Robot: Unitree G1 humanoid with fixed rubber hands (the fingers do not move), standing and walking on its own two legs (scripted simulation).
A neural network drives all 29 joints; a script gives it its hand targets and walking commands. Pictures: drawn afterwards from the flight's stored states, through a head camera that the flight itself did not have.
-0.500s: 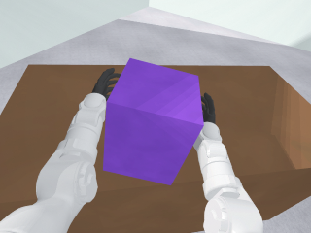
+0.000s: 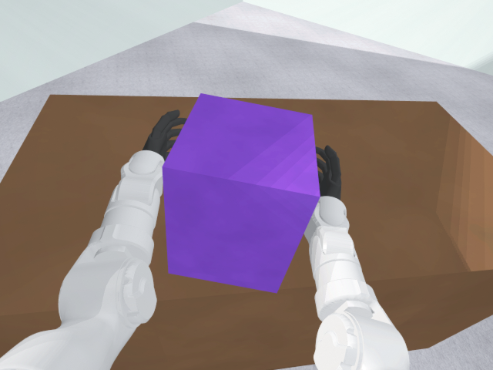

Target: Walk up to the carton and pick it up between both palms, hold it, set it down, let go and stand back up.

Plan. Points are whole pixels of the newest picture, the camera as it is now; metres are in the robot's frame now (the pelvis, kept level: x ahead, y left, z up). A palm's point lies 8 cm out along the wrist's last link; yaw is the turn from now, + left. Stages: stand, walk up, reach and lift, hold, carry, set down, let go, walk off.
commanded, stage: set down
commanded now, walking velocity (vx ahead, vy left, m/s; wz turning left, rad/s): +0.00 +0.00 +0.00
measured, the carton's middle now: (239, 194) +0.39 -0.04 +0.08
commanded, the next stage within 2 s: none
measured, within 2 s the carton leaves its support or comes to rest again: rests again in 0.20 s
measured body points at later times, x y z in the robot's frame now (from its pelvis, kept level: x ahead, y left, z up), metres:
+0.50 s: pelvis +0.00 +0.00 +0.00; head +0.01 +0.03 +0.45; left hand +0.45 +0.10 +0.13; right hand +0.37 -0.18 +0.11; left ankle -0.02 +0.11 -0.75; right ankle +0.00 -0.15 -0.75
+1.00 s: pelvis +0.00 +0.00 -0.01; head +0.04 +0.02 +0.44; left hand +0.47 +0.09 +0.08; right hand +0.37 -0.21 +0.05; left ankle -0.02 +0.11 -0.75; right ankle +0.00 -0.15 -0.75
